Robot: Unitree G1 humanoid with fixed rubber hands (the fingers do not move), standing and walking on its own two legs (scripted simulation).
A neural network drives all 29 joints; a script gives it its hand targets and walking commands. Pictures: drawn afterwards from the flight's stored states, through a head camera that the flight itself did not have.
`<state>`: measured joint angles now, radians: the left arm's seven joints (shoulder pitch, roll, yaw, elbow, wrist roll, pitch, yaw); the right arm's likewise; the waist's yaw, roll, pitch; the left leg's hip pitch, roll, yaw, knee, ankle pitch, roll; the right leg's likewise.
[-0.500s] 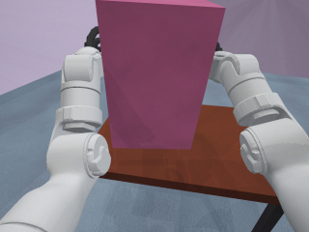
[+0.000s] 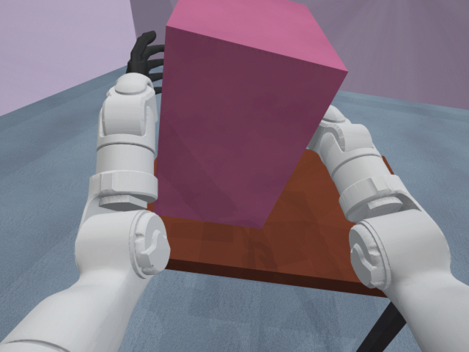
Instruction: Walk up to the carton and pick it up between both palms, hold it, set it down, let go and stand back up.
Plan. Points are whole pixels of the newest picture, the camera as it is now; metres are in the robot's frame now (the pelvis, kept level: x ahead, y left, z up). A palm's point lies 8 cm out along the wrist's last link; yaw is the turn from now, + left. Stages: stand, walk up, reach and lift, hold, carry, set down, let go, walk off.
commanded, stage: set down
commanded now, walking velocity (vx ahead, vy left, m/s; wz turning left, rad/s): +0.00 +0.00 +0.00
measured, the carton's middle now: (229, 110) +0.40 -0.02 +0.28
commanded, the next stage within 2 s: none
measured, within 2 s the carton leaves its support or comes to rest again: neither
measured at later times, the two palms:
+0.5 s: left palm (160, 95) +0.41 +0.09 +0.31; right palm (326, 131) +0.37 -0.18 +0.25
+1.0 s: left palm (171, 117) +0.42 +0.08 +0.26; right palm (327, 145) +0.37 -0.19 +0.22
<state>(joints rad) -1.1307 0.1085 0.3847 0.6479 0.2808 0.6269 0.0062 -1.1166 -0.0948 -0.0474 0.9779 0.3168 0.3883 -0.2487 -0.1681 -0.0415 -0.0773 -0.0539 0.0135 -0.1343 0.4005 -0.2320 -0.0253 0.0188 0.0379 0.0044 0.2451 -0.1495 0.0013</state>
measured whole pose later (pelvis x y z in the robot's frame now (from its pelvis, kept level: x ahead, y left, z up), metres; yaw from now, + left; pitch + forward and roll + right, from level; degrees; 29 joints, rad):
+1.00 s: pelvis -0.01 +0.00 +0.00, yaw -1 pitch -4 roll -2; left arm -1.10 0.07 0.35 0.88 0.22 0.41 0.11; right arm -1.05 -0.08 -0.17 1.10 0.17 0.25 -0.19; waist -0.17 -0.04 -0.08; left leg -0.12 0.01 -0.11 0.40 -0.22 -0.02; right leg -0.07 0.03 0.00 0.27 -0.14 0.00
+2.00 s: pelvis +0.00 +0.00 +0.00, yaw -2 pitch +0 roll -1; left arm -1.08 0.02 0.43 1.00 0.27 0.26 0.12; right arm -0.99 -0.04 -0.39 1.11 -0.08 0.15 -0.13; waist -0.17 -0.03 -0.08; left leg -0.16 0.02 -0.08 0.37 -0.21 -0.02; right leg -0.14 0.02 0.00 0.29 -0.14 0.00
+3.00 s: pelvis +0.02 +0.00 +0.00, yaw -7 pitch +8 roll +0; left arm -0.96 -0.05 0.48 0.96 0.32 0.16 0.10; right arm -0.89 0.04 -0.62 0.98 -0.36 -0.01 -0.02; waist -0.15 -0.02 -0.08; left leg -0.26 0.03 0.01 0.33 -0.21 -0.02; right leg -0.30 0.01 -0.05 0.31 -0.14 -0.01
